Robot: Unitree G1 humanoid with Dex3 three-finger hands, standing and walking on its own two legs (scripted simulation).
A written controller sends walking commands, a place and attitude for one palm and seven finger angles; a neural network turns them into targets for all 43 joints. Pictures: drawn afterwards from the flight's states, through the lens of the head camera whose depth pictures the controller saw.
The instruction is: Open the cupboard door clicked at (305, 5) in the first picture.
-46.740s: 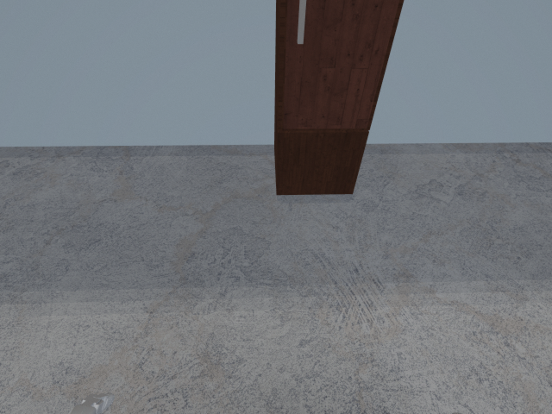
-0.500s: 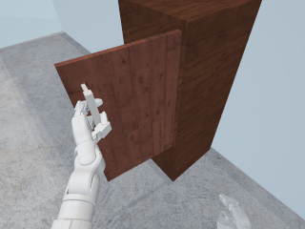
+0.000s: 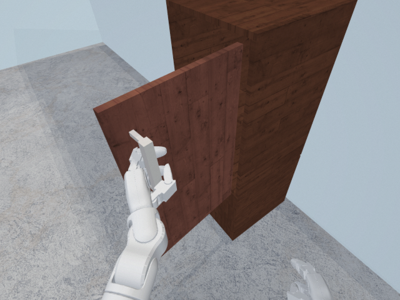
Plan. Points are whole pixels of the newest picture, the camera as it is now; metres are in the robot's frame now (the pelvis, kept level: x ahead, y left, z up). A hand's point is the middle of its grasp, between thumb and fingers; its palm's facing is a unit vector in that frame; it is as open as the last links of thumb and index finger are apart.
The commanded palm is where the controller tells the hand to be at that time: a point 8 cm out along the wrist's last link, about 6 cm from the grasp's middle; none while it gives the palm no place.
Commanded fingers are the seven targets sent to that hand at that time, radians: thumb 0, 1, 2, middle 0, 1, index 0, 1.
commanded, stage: open thumb and fingers to let go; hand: left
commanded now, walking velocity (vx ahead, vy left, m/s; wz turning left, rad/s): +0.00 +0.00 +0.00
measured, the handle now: (148, 166) +0.34 +0.13 +0.11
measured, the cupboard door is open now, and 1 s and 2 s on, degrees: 98 98 99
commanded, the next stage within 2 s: slide the hand sideways off the handle in 0.66 s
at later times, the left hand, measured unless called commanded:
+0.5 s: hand (164, 186) +0.30 +0.09 +0.11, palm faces +0.30 -0.95 +0.01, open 14.1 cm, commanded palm +0.25 +0.14 +0.11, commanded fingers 0.00 -0.50 0.30 -0.20 -0.60 -0.20 -0.60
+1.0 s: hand (155, 201) +0.27 +0.10 +0.11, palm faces -0.18 -0.98 -0.05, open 16.3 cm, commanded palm +0.24 +0.14 +0.11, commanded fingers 0.00 -0.50 0.30 -0.15 -0.30 -0.15 -0.30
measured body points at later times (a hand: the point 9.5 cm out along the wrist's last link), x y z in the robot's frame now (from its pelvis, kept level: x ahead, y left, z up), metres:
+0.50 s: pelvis -0.01 +0.02 +0.00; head -0.03 +0.01 +0.45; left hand +0.28 +0.14 +0.11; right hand +0.16 -0.19 -0.10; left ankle +0.02 +0.14 -0.73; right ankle -0.05 -0.06 -0.73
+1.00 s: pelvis -0.04 +0.04 +0.00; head -0.06 +0.02 +0.45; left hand +0.27 +0.15 +0.11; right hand +0.13 -0.18 -0.10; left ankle +0.02 +0.14 -0.73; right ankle -0.05 -0.06 -0.73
